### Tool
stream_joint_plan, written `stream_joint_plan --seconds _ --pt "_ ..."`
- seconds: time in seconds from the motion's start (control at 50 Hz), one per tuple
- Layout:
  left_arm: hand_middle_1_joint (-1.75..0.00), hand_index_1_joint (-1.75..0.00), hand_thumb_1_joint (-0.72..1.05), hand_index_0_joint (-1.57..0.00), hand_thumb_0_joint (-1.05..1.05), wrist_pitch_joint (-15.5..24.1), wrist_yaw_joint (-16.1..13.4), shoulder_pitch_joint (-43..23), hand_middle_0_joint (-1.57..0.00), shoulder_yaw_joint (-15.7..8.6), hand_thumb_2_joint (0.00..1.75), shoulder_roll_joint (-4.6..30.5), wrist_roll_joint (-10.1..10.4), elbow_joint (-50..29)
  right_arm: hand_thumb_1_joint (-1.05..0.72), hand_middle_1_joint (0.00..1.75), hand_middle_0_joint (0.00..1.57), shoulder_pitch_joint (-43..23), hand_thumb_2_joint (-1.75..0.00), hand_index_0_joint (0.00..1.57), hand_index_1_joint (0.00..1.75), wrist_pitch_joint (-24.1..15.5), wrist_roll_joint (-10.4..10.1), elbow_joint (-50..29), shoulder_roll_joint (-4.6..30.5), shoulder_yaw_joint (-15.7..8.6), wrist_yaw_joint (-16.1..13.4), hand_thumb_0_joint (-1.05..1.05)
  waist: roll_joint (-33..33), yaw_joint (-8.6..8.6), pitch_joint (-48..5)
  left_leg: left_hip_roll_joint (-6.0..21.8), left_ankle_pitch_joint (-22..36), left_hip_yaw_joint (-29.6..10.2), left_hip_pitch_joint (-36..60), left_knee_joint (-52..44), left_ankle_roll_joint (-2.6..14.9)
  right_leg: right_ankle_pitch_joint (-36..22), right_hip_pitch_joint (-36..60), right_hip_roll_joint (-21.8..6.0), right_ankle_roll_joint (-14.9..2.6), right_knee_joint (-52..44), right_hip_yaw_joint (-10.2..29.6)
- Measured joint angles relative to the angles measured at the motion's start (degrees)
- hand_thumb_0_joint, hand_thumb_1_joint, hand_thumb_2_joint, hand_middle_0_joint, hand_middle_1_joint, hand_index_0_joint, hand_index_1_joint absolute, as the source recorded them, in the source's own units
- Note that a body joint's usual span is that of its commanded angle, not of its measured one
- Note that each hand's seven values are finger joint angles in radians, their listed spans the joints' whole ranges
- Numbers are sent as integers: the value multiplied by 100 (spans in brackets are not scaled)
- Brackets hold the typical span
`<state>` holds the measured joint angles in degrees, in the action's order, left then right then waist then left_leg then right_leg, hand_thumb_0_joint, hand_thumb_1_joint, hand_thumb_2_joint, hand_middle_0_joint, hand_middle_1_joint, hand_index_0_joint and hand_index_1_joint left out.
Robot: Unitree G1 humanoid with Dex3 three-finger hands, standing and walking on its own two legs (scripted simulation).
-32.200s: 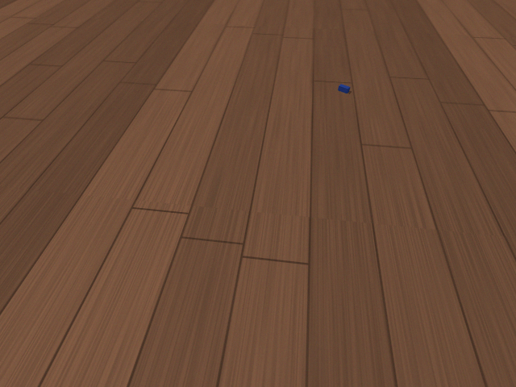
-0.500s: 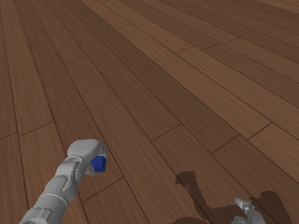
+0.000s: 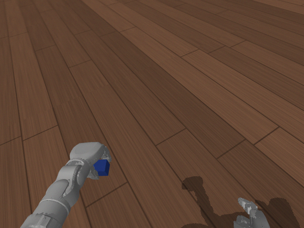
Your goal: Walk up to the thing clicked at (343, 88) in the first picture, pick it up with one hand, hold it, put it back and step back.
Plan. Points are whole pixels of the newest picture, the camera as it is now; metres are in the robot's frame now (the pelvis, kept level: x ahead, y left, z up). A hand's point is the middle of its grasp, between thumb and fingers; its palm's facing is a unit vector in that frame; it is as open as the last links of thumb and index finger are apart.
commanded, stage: hold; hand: left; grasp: from above
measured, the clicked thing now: (95, 167) +0.30 +0.22 -0.06
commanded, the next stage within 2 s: crouch in 0.40 s
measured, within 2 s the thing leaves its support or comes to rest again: neither
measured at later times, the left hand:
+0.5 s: hand (92, 165) +0.29 +0.22 -0.03, palm faces -0.44 -0.06 -0.90, open 6.7 cm
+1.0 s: hand (100, 178) +0.30 +0.23 -0.15, palm faces -0.42 +0.01 -0.91, open 6.7 cm
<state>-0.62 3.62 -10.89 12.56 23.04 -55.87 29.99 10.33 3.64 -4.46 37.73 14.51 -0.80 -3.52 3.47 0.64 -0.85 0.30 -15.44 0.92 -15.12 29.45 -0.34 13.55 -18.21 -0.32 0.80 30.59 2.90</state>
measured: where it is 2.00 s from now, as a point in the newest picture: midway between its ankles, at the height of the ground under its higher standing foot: outside the picture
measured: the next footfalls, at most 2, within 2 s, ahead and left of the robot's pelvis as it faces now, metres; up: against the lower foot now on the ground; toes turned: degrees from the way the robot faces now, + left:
none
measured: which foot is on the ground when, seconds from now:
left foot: down 0.00-1.00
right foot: down 0.00-1.00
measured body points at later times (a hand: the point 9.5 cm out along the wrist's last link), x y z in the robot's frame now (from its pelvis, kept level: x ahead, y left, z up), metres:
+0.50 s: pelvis +0.01 +0.00 +0.00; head +0.01 -0.03 +0.45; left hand +0.31 +0.22 +0.03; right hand +0.16 -0.25 -0.11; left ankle +0.00 +0.12 -0.73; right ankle +0.03 -0.13 -0.73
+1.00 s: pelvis -0.02 +0.00 -0.06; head +0.06 +0.00 +0.39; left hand +0.32 +0.23 -0.10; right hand +0.11 -0.27 -0.18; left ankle +0.00 +0.13 -0.73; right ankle +0.03 -0.13 -0.73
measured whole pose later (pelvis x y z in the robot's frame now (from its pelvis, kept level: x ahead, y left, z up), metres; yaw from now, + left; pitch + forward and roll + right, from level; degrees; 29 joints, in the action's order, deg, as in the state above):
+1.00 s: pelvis -0.02 +0.00 -0.06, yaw +2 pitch +14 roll +0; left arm 3.4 -15.8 -22.9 10.7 20.5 -65.2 55.2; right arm 11.6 3.9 -1.2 39.3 14.9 -3.9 -0.9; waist 0.8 -1.8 -6.2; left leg 0.3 -25.2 -1.1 -45.3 56.1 -0.6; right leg 22.5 -46.8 0.0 1.0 54.8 1.1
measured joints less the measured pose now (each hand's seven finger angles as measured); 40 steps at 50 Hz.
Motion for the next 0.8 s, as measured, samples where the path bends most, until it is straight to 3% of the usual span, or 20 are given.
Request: stream_joint_plan --seconds 0.58,0.68,0.8 --pt "0 0 45 -111 1 100 -104 -2 -110 -47 6 -11 -23 132 -90 30 20 37 -90 20 30 139 -16 6 16 -58 -27 1 -10 -8 41 14 59 0 203 -238 -12 -44 188 11 -16 -208 -4" --pt "0 0 46 -111 1 158 -284 4 -110 -72 3 -50 -115 303 -90 30 20 1 -91 20 30 150 -1 -15 -9 -52 -4 1 -45 -38 47 8 41 -18 100 -172 -13 -21 93 5 -16 -146 -21" --pt "0 0 47 -111 1 339 -811 -192 -110 -124 1 -128 -370 942 -89 30 20 -48 -91 20 30 152 93 19 -45 -77 66 1 -154 -100 -1 -6 -118 -83 -479 309 -17 130 -436 -6 -16 279 -80"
